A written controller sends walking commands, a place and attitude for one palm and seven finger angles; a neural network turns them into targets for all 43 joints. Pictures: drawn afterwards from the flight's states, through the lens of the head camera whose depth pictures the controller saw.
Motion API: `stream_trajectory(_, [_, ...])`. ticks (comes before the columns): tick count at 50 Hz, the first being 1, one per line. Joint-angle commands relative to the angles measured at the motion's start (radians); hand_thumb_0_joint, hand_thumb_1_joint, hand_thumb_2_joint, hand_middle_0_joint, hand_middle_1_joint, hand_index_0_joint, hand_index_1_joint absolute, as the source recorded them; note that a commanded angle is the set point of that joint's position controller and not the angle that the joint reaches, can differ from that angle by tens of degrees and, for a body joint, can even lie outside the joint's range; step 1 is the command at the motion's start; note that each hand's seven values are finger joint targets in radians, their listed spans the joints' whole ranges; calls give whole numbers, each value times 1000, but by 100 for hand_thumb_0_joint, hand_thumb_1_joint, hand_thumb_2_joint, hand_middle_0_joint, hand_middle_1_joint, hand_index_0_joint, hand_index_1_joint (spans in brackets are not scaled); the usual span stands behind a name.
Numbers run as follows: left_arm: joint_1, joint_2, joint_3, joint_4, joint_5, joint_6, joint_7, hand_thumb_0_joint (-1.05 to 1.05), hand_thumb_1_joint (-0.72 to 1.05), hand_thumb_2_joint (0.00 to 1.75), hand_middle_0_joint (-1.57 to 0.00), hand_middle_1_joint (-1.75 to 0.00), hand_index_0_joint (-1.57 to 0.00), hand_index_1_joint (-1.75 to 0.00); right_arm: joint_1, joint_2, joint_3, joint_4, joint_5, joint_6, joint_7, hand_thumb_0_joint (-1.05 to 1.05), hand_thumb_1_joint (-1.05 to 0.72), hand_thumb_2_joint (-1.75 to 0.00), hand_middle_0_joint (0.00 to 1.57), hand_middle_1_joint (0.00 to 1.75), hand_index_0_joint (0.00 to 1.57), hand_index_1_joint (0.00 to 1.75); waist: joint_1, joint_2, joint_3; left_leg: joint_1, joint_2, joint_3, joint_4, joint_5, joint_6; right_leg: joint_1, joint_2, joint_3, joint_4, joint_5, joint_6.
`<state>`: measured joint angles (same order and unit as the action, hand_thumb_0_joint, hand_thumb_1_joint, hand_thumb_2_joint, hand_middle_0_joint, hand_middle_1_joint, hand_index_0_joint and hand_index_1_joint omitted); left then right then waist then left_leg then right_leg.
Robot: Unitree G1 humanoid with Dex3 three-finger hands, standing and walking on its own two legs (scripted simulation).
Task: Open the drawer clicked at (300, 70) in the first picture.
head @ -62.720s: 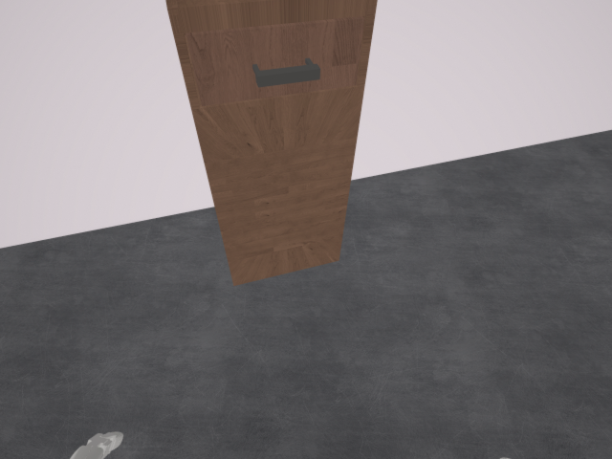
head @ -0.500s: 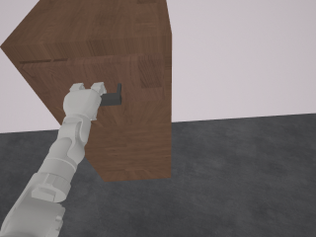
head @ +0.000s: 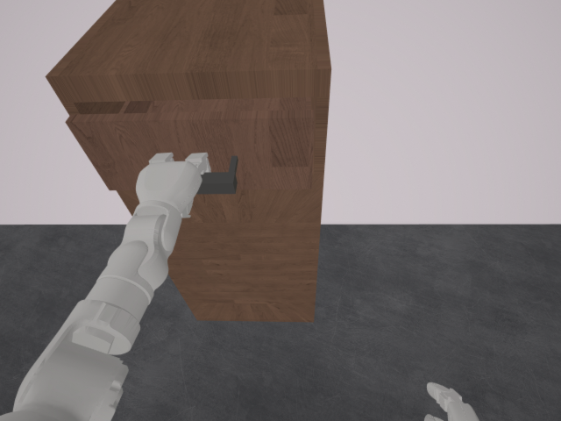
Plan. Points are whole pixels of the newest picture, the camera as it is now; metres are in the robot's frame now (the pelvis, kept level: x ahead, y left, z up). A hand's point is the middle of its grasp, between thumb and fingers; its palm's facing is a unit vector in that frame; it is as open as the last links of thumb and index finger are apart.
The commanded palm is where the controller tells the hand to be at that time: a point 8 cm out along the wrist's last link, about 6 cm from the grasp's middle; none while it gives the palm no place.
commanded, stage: pull the drawer open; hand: left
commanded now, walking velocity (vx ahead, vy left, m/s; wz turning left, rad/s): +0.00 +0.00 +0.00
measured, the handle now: (195, 172) +0.47 +0.17 +0.09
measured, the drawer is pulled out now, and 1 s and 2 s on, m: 0.05 0.11 0.20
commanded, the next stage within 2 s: none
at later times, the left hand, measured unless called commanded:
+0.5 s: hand (176, 228) +0.38 +0.18 +0.07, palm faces +0.00 -0.05 -1.00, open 5.9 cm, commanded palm +0.36 +0.18 +0.13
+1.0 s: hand (173, 242) +0.35 +0.18 +0.07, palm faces +0.04 -0.13 -0.99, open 6.0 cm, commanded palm +0.30 +0.18 +0.13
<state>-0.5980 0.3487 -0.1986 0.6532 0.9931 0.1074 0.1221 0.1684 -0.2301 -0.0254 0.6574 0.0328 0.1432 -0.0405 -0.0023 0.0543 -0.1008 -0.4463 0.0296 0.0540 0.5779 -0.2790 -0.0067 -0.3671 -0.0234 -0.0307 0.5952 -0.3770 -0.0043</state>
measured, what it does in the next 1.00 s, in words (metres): stands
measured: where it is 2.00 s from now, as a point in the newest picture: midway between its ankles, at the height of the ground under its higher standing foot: outside the picture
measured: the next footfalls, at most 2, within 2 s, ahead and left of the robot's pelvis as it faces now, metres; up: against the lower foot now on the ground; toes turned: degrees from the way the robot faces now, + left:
none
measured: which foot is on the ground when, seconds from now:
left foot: down 0.00-1.00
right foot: down 0.00-1.00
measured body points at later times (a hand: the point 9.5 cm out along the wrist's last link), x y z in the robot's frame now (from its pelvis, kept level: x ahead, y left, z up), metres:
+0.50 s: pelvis +0.00 +0.00 +0.00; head +0.03 -0.04 +0.45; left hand +0.37 +0.18 +0.12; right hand +0.18 -0.24 -0.12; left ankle +0.00 +0.13 -0.73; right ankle -0.05 -0.11 -0.73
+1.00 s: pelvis +0.00 +0.00 +0.00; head +0.02 -0.04 +0.45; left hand +0.34 +0.18 +0.12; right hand +0.12 -0.26 -0.13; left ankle +0.00 +0.13 -0.73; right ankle -0.05 -0.11 -0.73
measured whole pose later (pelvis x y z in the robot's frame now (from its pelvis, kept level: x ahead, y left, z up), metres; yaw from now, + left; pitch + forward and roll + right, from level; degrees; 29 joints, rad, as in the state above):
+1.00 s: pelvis +0.00 +0.00 +0.00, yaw -2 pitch +7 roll +1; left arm -0.18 0.36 -0.13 0.22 0.96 0.11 0.16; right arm 0.21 -0.26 -0.06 0.66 0.03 0.11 0.00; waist 0.00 0.07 -0.09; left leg -0.38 0.04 0.09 0.54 -0.27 -0.01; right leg -0.32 -0.01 0.01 0.57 -0.36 0.00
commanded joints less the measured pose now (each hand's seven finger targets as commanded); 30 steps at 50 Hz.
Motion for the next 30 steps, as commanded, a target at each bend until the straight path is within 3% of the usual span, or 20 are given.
stream_trajectory(1, [-164, 121, 74, -328, -13, -56, 29, 0, 90, 90, -40, -135, -40, -135, -26, -126, -56, -138, -8, -31, 4, 0, -90, -90, 20, 30, 20, 30, 29, -77, -358, 270, -48, -1, 8, 477, 48, 110, 54, 4, -35, 563, -25])
stream_trajectory(6, [80, 117, 93, -544, -32, -36, 45, 0, 90, 90, -40, -135, -40, -135, -57, -125, -62, -174, -7, -43, 36, 0, -90, -90, 20, 30, 20, 30, 56, -68, -367, 278, -42, 2, 3, 557, 49, 165, 53, 7, -31, 645, -19])
stream_trajectory(10, [216, 120, 101, -690, -31, 4, 64, 0, 90, 90, -40, -135, -40, -135, -83, -124, -65, -174, -3, -56, 56, 0, -90, -90, 20, 30, 20, 30, 58, -66, -341, 293, -36, 2, -3, 594, 46, 171, 54, 6, -37, 668, -16])
stream_trajectory(12, [-108, 141, 65, -619, 1, 30, 82, 0, 90, 90, -40, -135, -40, -135, -58, -134, -61, -113, 1, -54, 35, 0, -90, -90, 20, 30, 20, 30, -20, -72, -269, 289, -38, -6, -2, 501, 41, 74, 68, 1, -49, 575, -15])
stream_trajectory(13, [-172, 147, 61, -581, 14, 41, 92, 0, 90, 90, -40, -135, -40, -135, -44, -133, -62, -97, 2, -56, 29, 0, -90, -90, 20, 30, 20, 30, -29, -53, -257, 292, -37, -12, -6, 468, 39, 43, 73, -4, -55, 518, -20])
stream_trajectory(16, [-124, 154, 70, -549, 27, 72, 96, 0, 90, 90, -40, -135, -40, -135, -57, -126, -60, -87, 1, -57, 17, 0, -90, -90, 20, 30, 20, 30, -1, -36, -299, 321, -48, -6, -7, 475, 41, 70, 71, -2, -59, 515, -28])
stream_trajectory(19, [-165, 164, 65, -539, 6, 78, 71, 0, 90, 90, -40, -135, -40, -135, -68, -130, -55, -80, 0, -50, 8, 0, -90, -90, 20, 30, 20, 30, -3, -51, -337, 333, -52, -4, -3, 481, 40, 106, 64, 3, -59, 562, -26])
stream_trajectory(23, [-181, 145, 55, -474, -17, 54, 38, 0, 90, 90, -40, -135, -40, -135, -91, -123, -40, -86, 1, -46, -10, 0, -90, -90, 20, 30, 20, 30, -3, -99, -289, 297, -59, -4, -16, 424, 43, 107, 56, 2, -61, 560, -17])
stream_trajectory(24, [-182, 170, 75, -464, -21, 44, 32, 0, 90, 90, -40, -135, -40, -135, -89, -127, -40, -87, 0, -48, -13, 0, -90, -90, 20, 30, 20, 30, 1, -118, -294, 299, -58, -3, -15, 424, 45, 118, 53, 6, -67, 569, -17])
stream_trajectory(28, [-210, 143, 58, -403, -17, -1, 20, 0, 90, 90, -40, -135, -40, -135, -93, -117, -33, -93, -1, -53, -19, 0, -90, -90, 20, 30, 20, 30, -1, -117, -251, 271, -64, -3, -20, 378, 44, 91, 49, 4, -68, 536, -14])
stream_trajectory(29, [-215, 174, 84, -399, -13, -13, 22, 0, 90, 90, -40, -135, -40, -135, -85, -124, -35, -91, -3, -53, -19, 0, -90, -90, 20, 30, 20, 30, 4, -121, -265, 272, -61, -1, -19, 373, 44, 100, 47, 11, -71, 527, -15])
stream_trajectory(30, [-246, 169, 76, -409, -8, -26, 26, 0, 90, 90, -40, -135, -40, -135, -88, -119, -35, -95, -4, -57, -19, 0, -90, -90, 20, 30, 20, 30, 4, -89, -273, 271, -62, -1, -18, 365, 43, 93, 45, 13, -67, 517, -16])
